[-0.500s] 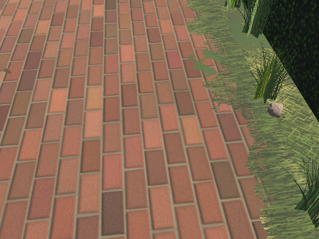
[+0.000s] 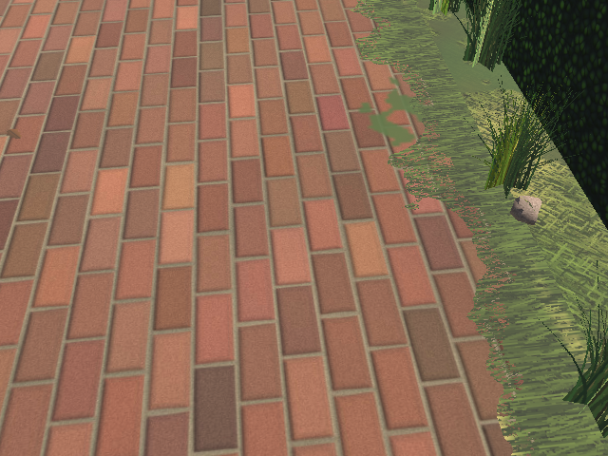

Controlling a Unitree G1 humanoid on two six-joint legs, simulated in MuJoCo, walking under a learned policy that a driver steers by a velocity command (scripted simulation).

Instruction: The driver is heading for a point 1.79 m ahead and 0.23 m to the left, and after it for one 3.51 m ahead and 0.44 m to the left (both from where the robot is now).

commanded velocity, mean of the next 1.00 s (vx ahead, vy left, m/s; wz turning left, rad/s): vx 0.15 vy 0.00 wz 0.00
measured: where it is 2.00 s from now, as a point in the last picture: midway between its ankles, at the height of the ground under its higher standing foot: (327, 381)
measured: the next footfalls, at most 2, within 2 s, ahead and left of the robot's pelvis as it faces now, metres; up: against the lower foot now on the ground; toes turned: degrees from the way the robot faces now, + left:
right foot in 0.82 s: +0.16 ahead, -0.12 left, +0.00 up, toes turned -4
left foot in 1.32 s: +0.50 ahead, +0.02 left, +0.00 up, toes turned +8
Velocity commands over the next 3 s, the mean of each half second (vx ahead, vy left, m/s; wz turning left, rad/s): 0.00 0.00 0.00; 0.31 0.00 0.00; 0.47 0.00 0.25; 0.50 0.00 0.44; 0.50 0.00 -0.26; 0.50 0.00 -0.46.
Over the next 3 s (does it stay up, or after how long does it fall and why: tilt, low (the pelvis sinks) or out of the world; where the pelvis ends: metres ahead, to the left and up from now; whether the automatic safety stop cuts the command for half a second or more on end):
stays up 1.21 0.10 -0.02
